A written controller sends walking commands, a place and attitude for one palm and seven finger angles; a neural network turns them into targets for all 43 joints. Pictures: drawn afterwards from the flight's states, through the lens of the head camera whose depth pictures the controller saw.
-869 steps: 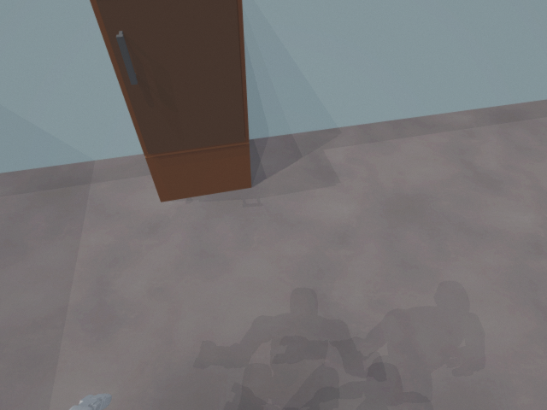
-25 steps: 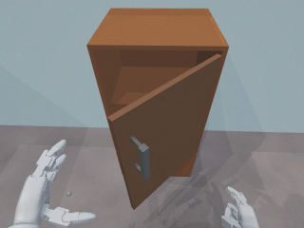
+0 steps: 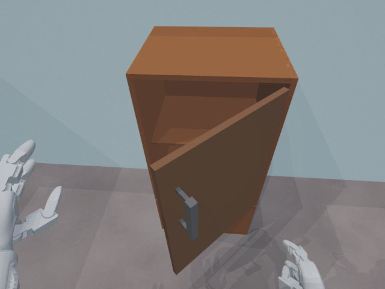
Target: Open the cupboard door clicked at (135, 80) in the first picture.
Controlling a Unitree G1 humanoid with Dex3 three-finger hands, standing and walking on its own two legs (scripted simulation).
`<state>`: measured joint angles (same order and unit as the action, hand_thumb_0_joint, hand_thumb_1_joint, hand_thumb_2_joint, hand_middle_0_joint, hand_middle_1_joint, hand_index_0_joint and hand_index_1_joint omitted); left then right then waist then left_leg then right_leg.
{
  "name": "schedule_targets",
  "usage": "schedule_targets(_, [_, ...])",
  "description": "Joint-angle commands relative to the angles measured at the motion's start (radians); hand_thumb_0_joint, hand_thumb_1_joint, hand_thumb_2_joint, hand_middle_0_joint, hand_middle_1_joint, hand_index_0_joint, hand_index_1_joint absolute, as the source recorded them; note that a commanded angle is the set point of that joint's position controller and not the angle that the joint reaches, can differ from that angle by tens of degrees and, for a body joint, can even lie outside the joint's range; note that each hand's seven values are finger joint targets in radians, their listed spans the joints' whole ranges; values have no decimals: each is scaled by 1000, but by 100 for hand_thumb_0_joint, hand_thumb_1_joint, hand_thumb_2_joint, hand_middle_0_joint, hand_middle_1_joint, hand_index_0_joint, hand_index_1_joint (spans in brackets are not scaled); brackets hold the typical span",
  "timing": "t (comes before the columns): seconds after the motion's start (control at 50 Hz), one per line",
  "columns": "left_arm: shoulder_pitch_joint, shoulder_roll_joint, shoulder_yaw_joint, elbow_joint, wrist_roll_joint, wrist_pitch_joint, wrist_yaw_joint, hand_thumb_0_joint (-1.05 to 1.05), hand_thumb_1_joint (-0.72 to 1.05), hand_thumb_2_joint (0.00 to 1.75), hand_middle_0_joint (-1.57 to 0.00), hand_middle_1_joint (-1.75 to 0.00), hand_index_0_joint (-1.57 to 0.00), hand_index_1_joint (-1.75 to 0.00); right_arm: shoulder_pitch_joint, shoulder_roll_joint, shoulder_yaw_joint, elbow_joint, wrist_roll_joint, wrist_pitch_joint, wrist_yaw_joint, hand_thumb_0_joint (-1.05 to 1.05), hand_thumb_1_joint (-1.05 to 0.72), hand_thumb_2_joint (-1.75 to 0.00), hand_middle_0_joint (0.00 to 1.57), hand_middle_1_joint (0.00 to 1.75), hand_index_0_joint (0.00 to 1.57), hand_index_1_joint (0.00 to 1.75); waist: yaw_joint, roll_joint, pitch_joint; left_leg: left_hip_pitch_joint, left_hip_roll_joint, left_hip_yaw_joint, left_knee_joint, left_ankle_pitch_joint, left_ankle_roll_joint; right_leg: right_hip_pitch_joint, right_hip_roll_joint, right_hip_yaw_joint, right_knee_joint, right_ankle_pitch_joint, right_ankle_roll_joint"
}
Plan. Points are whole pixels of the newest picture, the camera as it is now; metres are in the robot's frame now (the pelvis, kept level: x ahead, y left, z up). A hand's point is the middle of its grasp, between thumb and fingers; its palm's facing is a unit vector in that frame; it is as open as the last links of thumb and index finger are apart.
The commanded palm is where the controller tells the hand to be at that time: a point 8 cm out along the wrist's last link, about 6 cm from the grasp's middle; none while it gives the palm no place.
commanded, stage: draw the hand back to the body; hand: left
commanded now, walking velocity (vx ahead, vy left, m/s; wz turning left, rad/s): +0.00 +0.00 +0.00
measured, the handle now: (186, 214) +0.29 +0.06 -0.02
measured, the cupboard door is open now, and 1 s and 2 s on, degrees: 45 45 45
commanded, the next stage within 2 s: step back with the hand held close in 0.40 s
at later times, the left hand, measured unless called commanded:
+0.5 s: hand (60, 213) +0.18 +0.23 +0.16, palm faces +0.45 -0.80 -0.40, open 7.4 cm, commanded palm +0.13 +0.26 +0.18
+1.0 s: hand (40, 234) +0.14 +0.24 +0.16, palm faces +0.37 -0.78 -0.50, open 7.4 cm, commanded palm +0.08 +0.28 +0.18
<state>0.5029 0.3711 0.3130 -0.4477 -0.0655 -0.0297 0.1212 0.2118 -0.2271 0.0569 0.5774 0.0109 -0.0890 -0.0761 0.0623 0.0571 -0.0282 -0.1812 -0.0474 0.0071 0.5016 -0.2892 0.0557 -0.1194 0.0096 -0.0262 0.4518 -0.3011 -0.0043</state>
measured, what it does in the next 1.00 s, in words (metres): shifts its weight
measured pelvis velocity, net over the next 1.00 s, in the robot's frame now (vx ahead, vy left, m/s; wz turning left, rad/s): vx -0.06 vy -0.02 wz -0.01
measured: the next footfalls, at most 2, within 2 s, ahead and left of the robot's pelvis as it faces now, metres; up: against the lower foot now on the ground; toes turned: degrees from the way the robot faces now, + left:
right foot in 1.36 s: -0.14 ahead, -0.12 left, +0.00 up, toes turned +8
left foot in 1.78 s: -0.10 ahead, +0.09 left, +0.00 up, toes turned +1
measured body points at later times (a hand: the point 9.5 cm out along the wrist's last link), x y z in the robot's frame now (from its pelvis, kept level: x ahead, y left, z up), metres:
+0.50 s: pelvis -0.01 -0.04 +0.01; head -0.03 -0.06 +0.45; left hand +0.15 +0.27 +0.19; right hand +0.18 -0.26 -0.08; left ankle -0.01 +0.08 -0.74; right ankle -0.04 -0.12 -0.74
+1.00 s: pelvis -0.06 -0.02 +0.00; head -0.05 -0.02 +0.45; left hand +0.12 +0.28 +0.19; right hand +0.11 -0.28 -0.08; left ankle -0.01 +0.08 -0.74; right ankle -0.04 -0.12 -0.74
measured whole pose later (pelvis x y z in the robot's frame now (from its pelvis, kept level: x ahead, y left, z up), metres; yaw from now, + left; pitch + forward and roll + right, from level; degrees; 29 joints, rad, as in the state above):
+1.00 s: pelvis -0.06 -0.02 +0.00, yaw +0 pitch +0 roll -1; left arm 0.57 0.44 0.41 -0.49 -0.06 -0.13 0.14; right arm 0.17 -0.24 -0.02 0.57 0.02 0.03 -0.09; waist -0.01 0.03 0.02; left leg -0.30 -0.01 0.00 0.49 -0.18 0.03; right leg -0.23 0.05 -0.04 0.43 -0.19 -0.03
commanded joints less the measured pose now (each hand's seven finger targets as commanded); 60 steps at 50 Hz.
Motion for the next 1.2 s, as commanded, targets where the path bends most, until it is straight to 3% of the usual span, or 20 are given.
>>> schedule_targets(0.0, [-121, 197, 173, -210, -9, -80, 23, 0, 90, 90, -20, -30, -20, -30, -128, -109, -50, -140, -1, -55, -10, 0, -90, -90, 20, 30, 20, 30, 4, 48, -52, 70, 82, -73, -114, 353, -67, 11, -4, -13, -68, 238, -31])
schedule_targets(0.04, [-75, 132, 124, -150, -13, -75, 13, 0, 90, 90, -20, -30, -20, -30, -126, -108, -54, -135, -2, -46, -5, 0, -90, -90, 20, 30, 20, 30, -2, 9, -28, 72, 80, -60, -118, 350, -57, 4, -6, -13, -76, 247, -24])
schedule_targets(0.08, [-68, 111, 102, -129, -15, -70, 4, 0, 90, 90, -20, -30, -20, -30, -133, -113, -61, -136, 0, -37, 0, 0, -90, -90, 20, 30, 20, 30, -4, -5, -12, 76, 78, -53, -124, 325, -49, 0, -5, -10, -88, 243, -21])
schedule_targets(0.16, [-98, 149, 123, -154, -14, -81, 3, 0, 90, 90, -20, -30, -20, -30, -146, -115, -67, -137, -3, -28, -2, 0, -90, -90, 20, 30, 20, 30, 2, -30, -46, 81, 66, -42, -131, 276, -33, 32, -8, -1, -104, 249, -20])
schedule_targets(0.22, [-116, 191, 154, -200, -12, -92, 8, 0, 90, 90, -20, -30, -20, -30, -160, -108, -65, -134, -4, -35, -11, 0, -90, -90, 20, 30, 20, 30, 9, 1, -79, 89, 56, -33, -123, 271, -28, 55, -13, 11, -108, 270, -21])
schedule_targets(0.32, [-117, 187, 147, -204, -11, -94, 13, 0, 90, 90, -20, -30, -20, -30, -164, -99, -60, -116, -3, -50, -16, 0, -90, -90, 20, 30, 20, 30, 3, 48, -30, 98, 51, -25, -116, 280, -30, 32, -13, 14, -128, 289, -20])
schedule_targets(0.42, [-101, 154, 128, -121, -19, -92, 3, 0, 90, 90, -20, -30, -20, -30, -165, -99, -67, -106, -1, -45, -15, 0, -90, -90, 20, 30, 20, 30, -1, -26, 30, 96, 54, -17, -124, 242, -24, 2, -9, 20, -153, 254, -12])
schedule_targets(0.48, [-104, 152, 127, -119, -21, -101, -1, 0, 90, 90, -20, -30, -20, -30, -169, -98, -70, -107, -2, -43, -15, 0, -90, -90, 20, 30, 20, 30, 1, -30, 9, 105, 51, -13, -125, 218, -19, 7, -14, 28, -162, 228, -8])
schedule_targets(0.5, [-181, 182, 137, -147, -20, -106, 2, 0, 90, 90, -20, -30, -20, -30, -174, -102, -69, -103, -2, -45, -17, 0, -90, -90, 20, 30, 20, 30, 0, -28, 0, 108, 50, -15, -125, 219, -18, 15, -17, 32, -167, 231, -10])
schedule_targets(0.52, [-231, 286, 251, -189, -3, -142, 11, 0, 90, 90, -20, -30, -20, -30, -152, -132, -85, -126, 3, -24, -12, 0, -90, -90, 20, 30, 20, 30, -42, -50, 57, 53, 70, -48, -66, 189, -4, -86, -71, 116, -213, 288, 8])
schedule_targets(0.54, [-121, 226, 216, -99, -4, -144, 4, 0, 90, 90, -20, -30, -20, -30, -153, -117, -87, -107, -5, -8, -10, 0, -90, -90, 20, 30, 20, 30, -44, -101, 30, 60, 67, -45, -38, 192, -4, -86, -94, 109, -210, 325, 13])
schedule_targets(0.58, [-66, 193, 176, -112, 2, -142, -1, 0, 90, 90, -20, -30, -20, -30, -155, -118, -91, -120, -4, 14, -2, 0, -90, -90, 20, 30, 20, 30, -48, -99, 1, 59, 65, -32, -23, 230, -8, -76, -106, 97, -184, 426, 29])
schedule_targets(0.66, [-2, 192, 175, -177, 1, -150, 6, 0, 90, 90, -20, -30, -20, -30, -151, -123, -100, -144, 0, 43, -3, 0, -90, -90, 20, 30, 20, 30, -53, -6, -95, 64, 81, -23, -37, 350, -15, -31, -97, 67, -112, 500, 36])
schedule_targets(0.78, [34, 247, 232, -225, -5, -152, 29, 0, 90, 90, -20, -30, -20, -30, -151, -114, -111, -164, 8, 69, -14, 0, -90, -90, 20, 30, 20, 30, -55, -67, -123, 10, 94, -41, -36, 356, -21, -23, -92, 66, -84, 460, 18])
schedule_targets(0.82, [48, 248, 237, -232, -7, -155, 35, 0, 90, 90, -20, -30, -20, -30, -152, -114, -113, -167, 10, 69, -18, 0, -90, -90, 20, 30, 20, 30, -57, -42, -121, -13, 98, -49, -43, 347, -23, -22, -91, 67, -73, 433, 10])
schedule_targets(0.9, [63, 248, 241, -232, -7, -161, 43, 0, 90, 90, -20, -30, -20, -30, -152, -124, -118, -167, 9, 66, -21, 0, -90, -90, 20, 30, 20, 30, -57, -21, -98, -66, 106, -70, -65, 285, -19, -40, -81, 73, -76, 332, 7])
schedule_targets(1.0, [64, 241, 230, -247, 5, -177, 53, 0, 90, 90, -20, -30, -20, -30, -141, -134, -117, -165, 6, 53, -20, 0, -90, -90, 20, 30, 20, 30, -64, 11, -53, -165, 109, -94, -102, 50, -9, -67, -73, 92, -104, 127, -2])
schedule_targets(1.08, [52, 236, 227, -257, 18, -198, 60, 0, 90, 90, -20, -30, -20, -30, -128, -137, -113, -167, 4, 40, -20, 0, -90, -90, 20, 30, 20, 30, -69, -9, -22, -238, 120, -124, -118, -110, 0, -88, -61, 97, -109, -27, -3])
schedule_targets(1.12, [46, 236, 235, -267, 24, -206, 62, 0, 90, 90, -20, -30, -20, -30, -130, -138, -109, -169, 0, 30, -23, 0, -90, -90, 20, 30, 20, 30, -68, 17, -14, -299, 149, -162, -176, -174, 13, -44, -35, 83, -65, -38, 3])
schedule_targets(1.18, [16, 224, 246, -288, 48, -218, 60, 0, 90, 90, -20, -30, -20, -30, -131, -155, -109, -179, -10, 11, -26, 0, -90, -90, 20, 30, 20, 30, -58, 146, -14, -544, 241, -286, -355, -424, 60, 158, 49, 44, 184, 32, 22])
